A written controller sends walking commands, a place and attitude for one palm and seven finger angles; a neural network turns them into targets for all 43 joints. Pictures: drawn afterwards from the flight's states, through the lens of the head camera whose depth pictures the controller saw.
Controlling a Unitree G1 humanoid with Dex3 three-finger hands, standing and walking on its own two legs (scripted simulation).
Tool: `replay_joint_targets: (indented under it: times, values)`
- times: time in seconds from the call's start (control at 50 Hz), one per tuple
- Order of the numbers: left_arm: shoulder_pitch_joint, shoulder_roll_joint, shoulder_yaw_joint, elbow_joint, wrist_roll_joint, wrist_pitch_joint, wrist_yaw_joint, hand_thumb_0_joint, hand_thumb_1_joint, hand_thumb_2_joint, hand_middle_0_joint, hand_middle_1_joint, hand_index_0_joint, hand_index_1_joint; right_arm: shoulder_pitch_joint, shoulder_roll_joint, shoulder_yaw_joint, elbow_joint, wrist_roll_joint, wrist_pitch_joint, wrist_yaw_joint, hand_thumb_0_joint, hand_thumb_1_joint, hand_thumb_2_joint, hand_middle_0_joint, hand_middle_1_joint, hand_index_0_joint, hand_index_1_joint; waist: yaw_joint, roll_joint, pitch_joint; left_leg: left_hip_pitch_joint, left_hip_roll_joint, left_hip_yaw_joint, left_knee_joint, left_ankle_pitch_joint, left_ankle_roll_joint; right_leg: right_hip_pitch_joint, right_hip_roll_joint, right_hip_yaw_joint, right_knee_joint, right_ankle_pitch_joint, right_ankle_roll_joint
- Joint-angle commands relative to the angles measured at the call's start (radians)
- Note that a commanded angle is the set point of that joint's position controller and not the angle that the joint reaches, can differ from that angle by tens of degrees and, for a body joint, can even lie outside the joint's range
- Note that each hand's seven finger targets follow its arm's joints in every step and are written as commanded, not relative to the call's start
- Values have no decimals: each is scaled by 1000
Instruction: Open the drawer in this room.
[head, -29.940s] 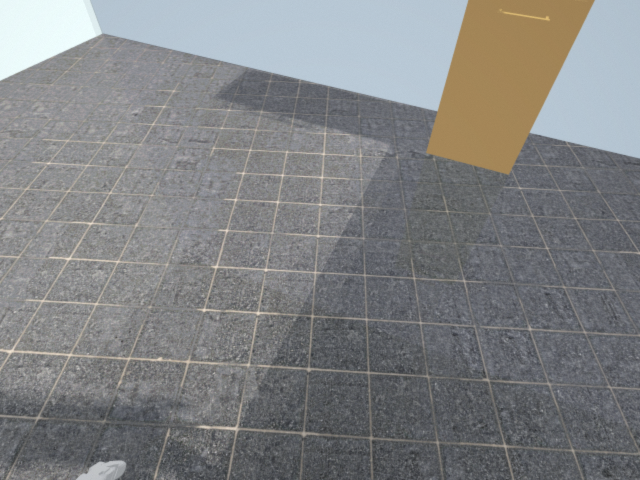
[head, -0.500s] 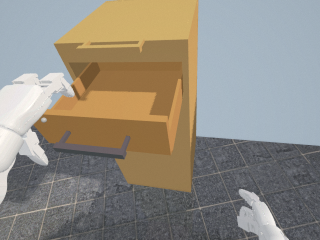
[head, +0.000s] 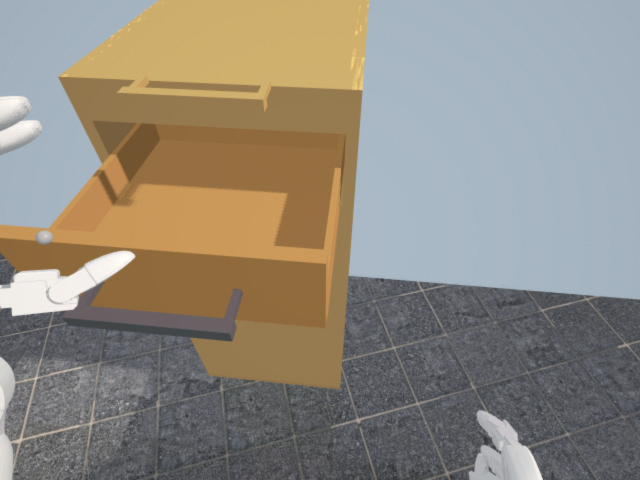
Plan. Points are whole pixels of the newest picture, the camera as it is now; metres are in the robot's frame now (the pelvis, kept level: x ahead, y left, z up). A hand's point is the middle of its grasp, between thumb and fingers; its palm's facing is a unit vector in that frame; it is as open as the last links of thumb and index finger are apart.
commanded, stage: draw the hand back to the body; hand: left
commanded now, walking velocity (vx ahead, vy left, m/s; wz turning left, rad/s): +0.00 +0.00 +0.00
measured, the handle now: (157, 307) +0.27 +0.23 +0.09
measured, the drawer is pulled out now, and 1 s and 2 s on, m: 0.25 0.25 0.25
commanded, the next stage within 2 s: step back with the hand held close in 0.56 s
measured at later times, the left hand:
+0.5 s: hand out of the picture +0.18 +0.25 +0.29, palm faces +0.56 -0.76 -0.33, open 7.8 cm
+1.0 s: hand (5, 274) +0.17 +0.23 +0.29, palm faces +0.51 -0.68 -0.53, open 7.4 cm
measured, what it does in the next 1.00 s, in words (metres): stands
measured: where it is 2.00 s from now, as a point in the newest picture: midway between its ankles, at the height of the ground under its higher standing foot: outside the picture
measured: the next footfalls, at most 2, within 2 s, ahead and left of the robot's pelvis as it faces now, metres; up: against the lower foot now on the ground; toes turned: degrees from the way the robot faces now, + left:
right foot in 1.62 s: -0.05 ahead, -0.14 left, +0.00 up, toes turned +1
left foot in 1.80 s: -0.11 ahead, +0.11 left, +0.00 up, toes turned +5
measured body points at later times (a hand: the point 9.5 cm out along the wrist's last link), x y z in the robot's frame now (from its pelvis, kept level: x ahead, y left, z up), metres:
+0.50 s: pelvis +0.00 +0.01 +0.00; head -0.01 +0.00 +0.45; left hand +0.15 +0.29 +0.31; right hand +0.21 -0.19 -0.08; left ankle -0.06 +0.11 -0.74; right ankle +0.05 -0.11 -0.74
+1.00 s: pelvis -0.04 +0.01 -0.01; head -0.02 +0.00 +0.44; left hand +0.13 +0.26 +0.31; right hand +0.13 -0.24 -0.10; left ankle -0.06 +0.11 -0.74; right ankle +0.05 -0.11 -0.74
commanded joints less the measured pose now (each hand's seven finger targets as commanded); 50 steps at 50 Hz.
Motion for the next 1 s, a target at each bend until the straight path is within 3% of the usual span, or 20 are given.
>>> replay_joint_targets:
  times: [0.0, 0.06, 0.12, 0.16, 0.2, 0.34, 0.36, 0.4, 0.44, 0.52, 0.54, 0.58, 0.64, 0.66, 0.68, 0.7, 0.8, 0.86, 0.92, 0.98]
  values:
    - [-99, 218, 142, -193, -7, -48, 25, 0, 305, 645, -242, -683, -242, -683, -160, -96, -38, -184, 1, -54, -7, 0, -900, -900, 200, 300, 200, 300, 25, 37, -159, -155, 19, -22, -54, 357, -3, 198, -33, 44, 5, 183, -19]
    - [-89, 212, 151, -154, -13, -41, 21, 0, 410, 690, -235, -615, -235, -615, -159, -94, -41, -183, 7, -40, -10, 0, -900, -900, 200, 300, 200, 300, 19, 11, -125, -154, 23, -19, -58, 343, -2, 172, -30, 40, -4, 173, -18]
    - [-93, 212, 154, -152, -15, -34, 18, 0, 515, 735, -228, -548, -228, -548, -158, -93, -42, -186, 10, -28, -10, 0, -900, -900, 200, 300, 200, 300, 19, 4, -142, -147, 23, -19, -58, 324, 0, 166, -31, 42, -4, 152, -16]
    - [-87, 201, 143, -158, -18, -30, 16, 0, 585, 765, -223, -502, -223, -502, -165, -93, -41, -189, 11, -26, -11, 0, -900, -900, 200, 300, 200, 300, 18, 44, -133, -142, 21, -18, -60, 326, -2, 161, -34, 41, -6, 156, -17]
    - [-81, 211, 148, -201, -14, -30, 17, 0, 655, 795, -218, -458, -218, -458, -161, -96, -43, -195, 7, -24, -9, 0, -900, -900, 200, 300, 200, 300, 23, 29, -186, -129, 23, -23, -51, 377, -6, 185, -32, 40, 9, 189, -15]
    - [-101, 208, 140, -204, -9, -5, 19, 0, 900, 900, -200, -300, -200, -300, -169, -91, -35, -195, 2, -14, -7, 0, -900, -900, 200, 300, 200, 300, 22, 45, -144, -130, 27, -32, -49, 394, -17, 153, -29, 39, 8, 184, -17]
    - [-114, 198, 125, -206, -7, -2, 19, 0, 900, 900, -200, -300, -200, -300, -168, -87, -32, -195, 2, -13, -7, 0, -900, -900, 200, 300, 200, 300, 19, 62, -133, -134, 26, -33, -52, 383, -19, 146, -31, 39, 10, 171, -17]
    - [-115, 213, 144, -191, -7, 0, 23, 0, 900, 900, -200, -300, -200, -300, -164, -85, -33, -197, 0, -10, -9, 0, -900, -900, 200, 300, 200, 300, 23, 14, -150, -140, 26, -35, -55, 356, -16, 161, -31, 36, 12, 160, -16]
    - [-133, 204, 133, -194, -8, 3, 21, 0, 900, 900, -200, -300, -200, -300, -176, -85, -31, -196, 4, -9, -8, 0, -900, -900, 200, 300, 200, 300, 21, 58, -134, -140, 23, -32, -56, 334, -15, 147, -32, 43, 1, 142, -18]
    - [-139, 207, 133, -183, -6, 5, 24, 0, 900, 900, -200, -300, -200, -300, -174, -80, -29, -198, 3, -7, -7, 0, -900, -900, 200, 300, 200, 300, 25, 27, -134, -152, 22, -35, -58, 309, -10, 154, -33, 42, 6, 127, -17]
    - [-135, 206, 135, -186, -8, 6, 24, 0, 900, 900, -200, -300, -200, -300, -183, -85, -30, -198, 4, -9, -6, 0, -900, -900, 200, 300, 200, 300, 26, 55, -133, -150, 21, -35, -61, 304, -12, 153, -33, 43, 0, 123, -20]
    - [-127, 207, 134, -187, -8, 5, 25, 0, 900, 900, -200, -300, -200, -300, -181, -82, -31, -201, 5, -7, -5, 0, -900, -900, 200, 300, 200, 300, 28, 20, -141, -157, 22, -37, -60, 297, -8, 160, -33, 42, 5, 116, -17]
    - [-124, 207, 138, -185, -9, 2, 27, 0, 900, 900, -200, -300, -200, -300, -187, -82, -30, -198, 6, -10, -5, 0, -900, -900, 200, 300, 200, 300, 28, 65, -123, -163, 20, -36, -64, 266, -10, 151, -34, 47, -6, 92, -21]
    - [-198, 311, 226, -242, 8, -34, 36, 0, 900, 900, -200, -300, -200, -300, -158, -113, -25, -249, 24, 11, -3, 0, -900, -900, 200, 300, 200, 300, -47, 32, -33, -248, 39, -60, -16, 185, 17, -18, -93, 160, -31, 120, -16]
    - [-105, 258, 196, -166, 16, -36, 35, 0, 900, 900, -200, -300, -200, -300, -146, -97, -30, -232, 22, 29, -6, 0, -900, -900, 200, 300, 200, 300, -44, -33, -73, -226, 36, -69, 10, 147, 28, -27, -117, 150, -42, 103, -13]
    - [-79, 253, 189, -181, 22, -38, 35, 0, 900, 900, -200, -300, -200, -300, -144, -100, -32, -241, 24, 39, -4, 0, -900, -900, 200, 300, 200, 300, -50, -47, -100, -223, 30, -63, 30, 141, 32, -44, -129, 161, -52, 87, -13]
    - [37, 297, 258, -257, 26, -72, 60, 0, 900, 900, -200, -300, -200, -300, -117, -109, -58, -255, 26, 44, -4, 0, -900, -900, 200, 300, 200, 300, -51, 26, -264, -252, 62, -96, 50, 294, 22, 12, -128, 126, 81, 223, -12]
    - [85, 313, 293, -272, 23, -82, 69, 0, 900, 900, -200, -300, -200, -300, -117, -111, -71, -266, 31, 46, -3, 0, -900, -900, 200, 300, 200, 300, -53, 35, -277, -294, 80, -106, 59, 361, 14, 14, -115, 118, 139, 287, -7]
    - [107, 320, 312, -265, 22, -87, 75, 0, 900, 900, -200, -300, -200, -300, -98, -116, -82, -273, 42, 45, -4, 0, -900, -900, 200, 300, 200, 300, -60, -23, -266, -349, 82, -105, 76, 271, 20, -6, -125, 140, 143, 234, -6]
    - [108, 332, 331, -246, 22, -97, 86, 0, 900, 900, -200, -300, -200, -300, -84, -122, -88, -269, 43, 39, -8, 0, -900, -900, 200, 300, 200, 300, -64, -29, -254, -380, 81, -115, 78, 179, 27, -37, -132, 159, 145, 164, -10]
